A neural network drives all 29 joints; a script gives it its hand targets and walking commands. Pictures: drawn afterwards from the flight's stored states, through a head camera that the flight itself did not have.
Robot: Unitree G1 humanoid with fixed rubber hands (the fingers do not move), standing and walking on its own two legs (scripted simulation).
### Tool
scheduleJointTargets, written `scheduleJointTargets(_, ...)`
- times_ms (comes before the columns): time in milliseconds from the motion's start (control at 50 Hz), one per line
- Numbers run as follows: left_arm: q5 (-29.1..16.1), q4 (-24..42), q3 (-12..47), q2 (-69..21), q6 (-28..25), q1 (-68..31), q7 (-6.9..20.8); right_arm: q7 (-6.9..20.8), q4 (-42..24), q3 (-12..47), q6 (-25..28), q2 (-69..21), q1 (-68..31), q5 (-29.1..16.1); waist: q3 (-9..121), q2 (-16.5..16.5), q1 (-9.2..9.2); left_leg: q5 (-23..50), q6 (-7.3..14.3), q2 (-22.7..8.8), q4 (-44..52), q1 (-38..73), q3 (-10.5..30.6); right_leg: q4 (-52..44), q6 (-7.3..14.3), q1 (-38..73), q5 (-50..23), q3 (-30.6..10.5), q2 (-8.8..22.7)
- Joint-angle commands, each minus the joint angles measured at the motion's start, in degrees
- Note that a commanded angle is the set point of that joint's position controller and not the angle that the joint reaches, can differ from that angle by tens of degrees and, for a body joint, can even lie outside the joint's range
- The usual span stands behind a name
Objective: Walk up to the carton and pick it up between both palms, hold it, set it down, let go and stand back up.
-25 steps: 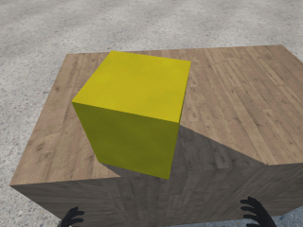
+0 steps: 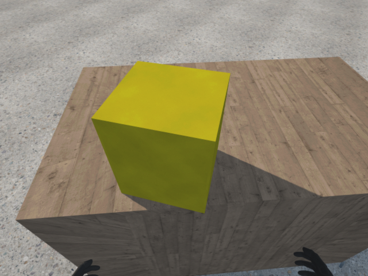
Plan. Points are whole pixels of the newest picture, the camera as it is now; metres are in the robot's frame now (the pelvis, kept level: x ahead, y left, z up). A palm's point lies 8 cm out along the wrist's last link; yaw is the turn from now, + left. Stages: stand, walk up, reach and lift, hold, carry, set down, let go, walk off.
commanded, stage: stand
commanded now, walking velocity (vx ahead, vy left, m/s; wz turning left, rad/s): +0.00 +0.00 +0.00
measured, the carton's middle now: (171, 138) +0.39 +0.05 +0.10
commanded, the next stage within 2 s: walk up in 0.82 s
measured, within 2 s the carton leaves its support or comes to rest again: neither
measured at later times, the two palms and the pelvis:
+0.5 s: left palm out of the picture +0.09 +0.26 -0.10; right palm out of the picture +0.11 -0.28 -0.08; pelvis -0.01 +0.00 +0.01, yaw +0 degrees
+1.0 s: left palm out of the picture +0.07 +0.26 -0.10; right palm out of the picture +0.09 -0.28 -0.08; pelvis -0.02 +0.00 +0.02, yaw +0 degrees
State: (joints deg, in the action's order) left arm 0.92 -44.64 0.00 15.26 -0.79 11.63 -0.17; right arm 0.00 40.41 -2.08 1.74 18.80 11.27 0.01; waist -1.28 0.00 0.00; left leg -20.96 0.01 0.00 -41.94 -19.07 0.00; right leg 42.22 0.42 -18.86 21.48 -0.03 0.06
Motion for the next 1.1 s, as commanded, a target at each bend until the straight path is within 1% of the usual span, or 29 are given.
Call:
scheduleJointTargets(0,0.80,1.73,-4.89,15.28,-2.83,-4.66,-0.11,-0.68,-1.33,-3.02,1.91,12.00,-4.62,1.19,2.52,2.03,0.06,8.61,4.61,-5.38,9.50,1.48,5.98,-10.53,4.40,1.04,-8.19,-6.98,4.49)
scheduleJointTargets(20,0.28,2.15,-5.05,15.84,-2.78,-4.53,-0.26,-0.51,-1.16,-3.03,1.74,12.55,-4.18,1.31,1.71,2.62,0.28,8.55,4.77,-5.69,9.74,1.66,6.67,-10.61,4.23,0.49,-7.86,-7.20,4.22)
scheduleJointTargets(40,0.43,1.18,-5.19,16.19,-2.48,-4.56,-0.07,-0.54,-0.99,-3.03,1.74,12.50,-3.99,1.29,3.05,0.95,-0.54,8.86,4.52,-5.78,9.57,2.59,5.73,-10.78,3.96,1.14,-9.74,-6.69,4.59)
scheduleJointTargets(60,0.21,1.55,-5.15,15.55,-2.61,-4.70,-0.10,-0.65,-0.66,-2.45,2.07,11.58,-3.98,1.22,1.39,1.59,0.22,10.06,4.70,-5.50,9.27,1.63,6.63,-10.94,4.28,1.07,-9.72,-7.36,4.33)
scheduleJointTargets(80,0.16,1.03,-4.60,15.26,-2.67,-4.79,-0.15,-0.59,-0.57,-2.63,1.84,11.62,-3.44,1.40,0.77,0.87,-0.52,9.95,4.76,-5.71,9.70,2.50,6.64,-11.10,4.06,-0.07,-8.70,-7.39,4.46)
scheduleJointTargets(120,0.07,0.81,-4.68,15.13,-2.86,-5.10,-0.03,-0.50,-0.33,-2.42,1.96,11.81,-3.97,1.34,0.96,0.76,-0.27,9.26,4.55,-5.69,9.89,1.43,5.91,-10.51,4.10,-0.01,-9.12,-6.98,4.40)
scheduleJointTargets(140,-0.02,0.61,-4.55,14.72,-2.88,-4.78,-0.05,-0.47,0.22,-2.65,1.79,12.40,-4.46,1.52,0.63,3.20,0.55,8.88,4.16,-5.49,10.86,1.54,6.30,-10.92,3.92,0.65,-7.04,-6.85,3.85)
scheduleJointTargets(160,0.19,-0.02,-5.02,15.68,-2.63,-5.05,-0.17,-0.54,0.06,-2.55,1.80,12.24,-4.77,1.50,1.76,3.41,0.13,7.76,4.58,-5.94,10.79,1.63,7.07,-10.35,3.79,0.25,-7.55,-6.56,4.07)
scheduleJointTargets(200,0.34,0.15,-4.66,15.00,-2.55,-5.45,-0.06,-0.56,0.29,-2.57,1.73,12.28,-5.20,0.90,-1.30,1.25,0.38,5.23,4.85,-6.05,12.07,-0.64,7.49,-11.65,4.11,-0.82,-4.52,-6.72,3.88)
scheduleJointTargets(240,0.29,0.13,-4.37,14.60,-2.82,-4.50,0.14,-0.53,0.81,-2.06,1.86,12.04,-4.61,1.05,0.14,2.15,0.84,3.95,4.45,-6.05,12.19,0.36,7.55,-12.39,4.37,0.74,-4.47,-8.33,4.82)
scheduleJointTargets(260,0.02,-0.34,-4.62,15.41,-2.57,-5.33,0.19,-0.64,0.87,-2.09,2.05,11.63,-3.99,1.28,0.99,0.84,0.01,5.13,4.71,-5.91,11.70,0.83,7.45,-12.76,4.48,0.65,-4.37,-7.97,4.90)
scheduleJointTargets(300,0.59,-1.01,-4.66,15.53,-2.69,-5.09,0.14,-0.62,0.88,-2.35,2.05,11.75,-4.35,1.00,2.04,1.48,-0.49,7.21,4.37,-5.90,10.94,2.60,6.76,-13.22,4.41,0.54,-6.14,-7.87,5.01)
scheduleJointTargets(360,-0.02,-1.74,-4.53,15.07,-2.94,-4.38,0.29,-0.65,2.50,-1.80,1.83,11.91,-3.26,0.79,1.10,0.19,0.15,10.75,4.32,-5.92,11.08,3.03,6.48,-13.17,3.67,1.59,-10.00,-7.68,4.67)
scheduleJointTargets(460,-0.54,-2.83,-4.41,15.31,-2.70,-4.85,0.02,-0.66,3.21,-1.73,1.79,12.57,-3.91,0.66,2.99,3.03,-0.21,13.17,4.22,-6.63,12.90,3.96,6.84,-12.74,3.30,3.19,-10.88,-6.16,4.89)
scheduleJointTargets(540,-0.11,-3.48,-4.64,15.69,-2.20,-5.54,0.31,-0.58,3.57,-1.86,1.86,12.44,-5.26,1.25,1.77,1.53,0.15,7.39,3.79,-6.22,14.43,2.68,6.78,-14.94,3.38,3.20,-7.33,-6.76,5.17)
scheduleJointTargets(580,-0.19,-3.69,-4.25,15.04,-2.61,-5.34,0.23,-0.57,4.38,-1.46,1.90,11.72,-4.25,1.18,2.84,3.38,0.03,9.03,3.64,-6.03,14.00,3.43,6.47,-14.66,3.72,3.39,-8.70,-7.46,5.53)
scheduleJointTargets(620,-0.04,-4.02,-4.37,14.86,-2.30,-5.71,0.16,-0.58,4.72,-1.32,1.89,11.35,-5.03,0.95,2.79,1.33,-0.13,8.54,4.21,-6.20,14.81,3.87,7.04,-15.92,3.78,3.38,-9.05,-7.28,5.24)
scheduleJointTargets(680,-0.20,-5.26,-4.05,15.31,-2.18,-4.57,0.29,-0.60,5.29,-1.55,2.04,11.99,-4.64,0.90,2.71,3.02,-0.11,9.95,3.82,-6.57,15.01,5.39,6.72,-15.51,3.19,2.87,-9.42,-6.76,5.08)
scheduleJointTargets(760,-0.08,-5.16,-4.03,14.59,-2.07,-5.18,0.36,-0.36,6.33,-1.23,1.73,12.38,-5.25,1.03,0.88,2.49,0.74,2.76,3.76,-6.44,16.84,3.15,7.12,-17.34,2.97,2.58,-5.14,-7.21,4.54)
scheduleJointTargets(800,0.22,-5.95,-4.20,15.65,-2.12,-5.65,0.30,-0.29,6.37,-1.64,1.67,12.20,-4.18,0.92,0.51,1.44,-0.83,3.64,3.21,-5.73,16.87,4.37,6.16,-18.76,2.99,1.47,-4.87,-7.71,5.31)
scheduleJointTargets(820,0.14,-5.96,-3.95,15.09,-2.31,-5.73,0.40,-0.43,6.93,-1.16,1.41,12.01,-4.56,1.10,-0.58,2.91,-0.59,4.21,3.18,-6.08,17.85,3.87,6.76,-18.85,2.97,1.35,-3.70,-7.31,5.02)
scheduleJointTargets(860,-0.10,-6.35,-4.03,15.32,-2.18,-5.66,0.41,-0.34,7.15,-1.56,1.47,13.05,-4.42,1.23,0.47,2.65,-0.30,2.64,3.09,-6.20,18.43,3.96,7.04,-18.88,2.62,2.72,-4.87,-6.18,4.88)
scheduleJointTargets(900,-0.26,-6.67,-3.88,14.89,-2.47,-4.72,0.53,-0.15,7.61,-1.22,1.78,12.61,-4.00,1.01,2.30,2.07,0.37,7.21,3.07,-6.39,17.18,5.62,6.61,-19.32,2.95,3.29,-6.61,-7.43,5.61)
scheduleJointTargets(960,-0.43,-7.01,-3.85,14.90,-2.68,-5.49,0.30,-0.43,8.58,-1.28,1.57,12.77,-4.03,0.78,3.79,1.70,-0.85,11.88,2.94,-6.33,17.16,7.55,6.09,-18.89,2.61,5.66,-13.19,-6.73,5.95)
scheduleJointTargets(980,-0.76,-7.45,-3.73,14.99,-2.63,-5.23,0.36,-0.51,8.88,-1.28,1.66,12.51,-4.18,0.80,3.79,2.31,-0.19,12.51,3.13,-6.24,17.16,7.32,6.27,-18.65,2.54,6.03,-12.36,-6.38,5.55)
scheduleJointTargets(1000,-0.76,-4.98,-4.89,18.73,-0.83,-4.58,-0.13,-0.52,6.12,-1.97,0.76,14.31,-4.68,0.62,-3.65,1.88,-0.60,32.94,4.16,-7.02,12.17,1.45,7.77,-11.71,2.34,3.81,-22.62,-4.88,5.47)
scheduleJointTargets(1020,-1.32,-4.50,-4.60,17.27,-0.05,-4.10,-0.62,-0.86,6.24,-2.23,0.29,13.93,-2.37,0.37,-1.75,2.36,-0.55,39.09,4.90,-7.40,11.39,2.81,7.23,-9.74,2.48,4.33,-24.60,-2.58,4.55)
scheduleJointTargets(1040,-1.62,-3.50,-4.61,16.27,0.24,-3.71,-0.76,-0.89,6.14,-2.60,-0.09,14.65,-1.79,0.16,0.28,4.85,-0.18,42.45,6.58,-8.28,11.37,3.10,8.32,-6.45,2.28,4.47,-23.09,-1.41,2.95)
scheduleJointTargets(1080,-1.69,-3.20,-4.73,14.89,1.28,-1.82,-0.95,-0.86,4.73,-3.91,-0.81,16.98,-1.57,0.56,1.30,9.97,-0.39,42.66,11.64,-13.25,15.54,0.53,14.22,3.35,1.16,3.88,-13.09,0.94,-1.87)
